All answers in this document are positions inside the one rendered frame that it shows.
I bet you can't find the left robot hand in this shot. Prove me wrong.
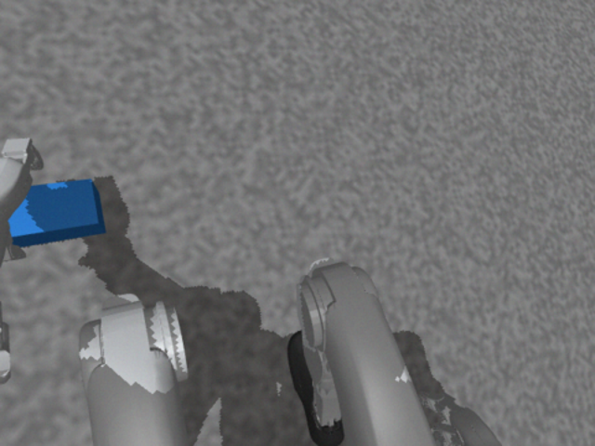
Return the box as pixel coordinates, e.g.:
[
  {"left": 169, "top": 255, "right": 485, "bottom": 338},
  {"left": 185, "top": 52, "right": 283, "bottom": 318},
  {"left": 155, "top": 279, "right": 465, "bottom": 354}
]
[{"left": 0, "top": 138, "right": 44, "bottom": 262}]

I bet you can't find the right robot foot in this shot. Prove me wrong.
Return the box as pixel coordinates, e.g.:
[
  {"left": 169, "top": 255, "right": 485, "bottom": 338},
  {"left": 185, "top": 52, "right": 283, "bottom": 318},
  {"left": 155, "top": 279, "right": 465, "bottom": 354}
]
[{"left": 287, "top": 331, "right": 344, "bottom": 446}]

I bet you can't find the right robot hand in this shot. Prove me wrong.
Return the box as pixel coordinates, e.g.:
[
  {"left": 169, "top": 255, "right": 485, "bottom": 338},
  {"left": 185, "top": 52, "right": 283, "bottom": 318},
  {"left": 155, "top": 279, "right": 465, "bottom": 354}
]
[{"left": 417, "top": 391, "right": 502, "bottom": 446}]

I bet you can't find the carton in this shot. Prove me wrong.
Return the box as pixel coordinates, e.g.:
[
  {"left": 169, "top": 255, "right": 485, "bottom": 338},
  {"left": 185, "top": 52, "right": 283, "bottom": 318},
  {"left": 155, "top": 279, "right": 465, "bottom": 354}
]
[{"left": 8, "top": 179, "right": 106, "bottom": 247}]

